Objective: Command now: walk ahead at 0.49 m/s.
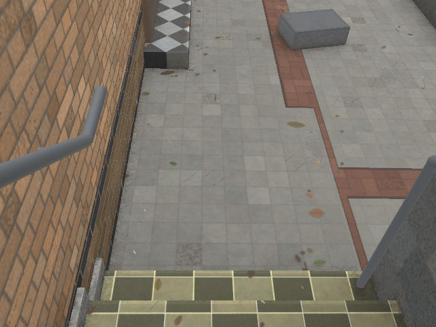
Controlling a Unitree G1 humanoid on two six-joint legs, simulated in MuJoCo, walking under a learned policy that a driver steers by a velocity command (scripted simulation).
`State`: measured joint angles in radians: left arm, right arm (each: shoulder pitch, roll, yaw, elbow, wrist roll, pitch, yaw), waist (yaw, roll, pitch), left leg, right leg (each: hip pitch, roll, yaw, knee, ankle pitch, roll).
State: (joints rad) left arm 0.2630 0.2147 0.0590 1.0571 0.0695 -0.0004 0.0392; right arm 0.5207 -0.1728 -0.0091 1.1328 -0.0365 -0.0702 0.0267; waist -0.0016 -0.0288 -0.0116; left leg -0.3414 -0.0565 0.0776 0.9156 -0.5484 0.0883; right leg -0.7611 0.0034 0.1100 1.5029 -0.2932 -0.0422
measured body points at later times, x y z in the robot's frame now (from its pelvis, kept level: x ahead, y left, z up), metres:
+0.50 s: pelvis +0.24 -0.02 -0.16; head +0.23 -0.03 +0.29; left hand +0.19 +0.22 -0.31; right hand +0.25 -0.27 -0.31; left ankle +0.24 +0.14 -0.69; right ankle +0.23 -0.08 -0.88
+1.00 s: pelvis +0.51 +0.04 -0.35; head +0.51 +0.06 +0.10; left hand +0.50 +0.29 -0.51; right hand +0.49 -0.20 -0.50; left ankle +0.50 +0.11 -1.07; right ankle +0.49 -0.11 -0.89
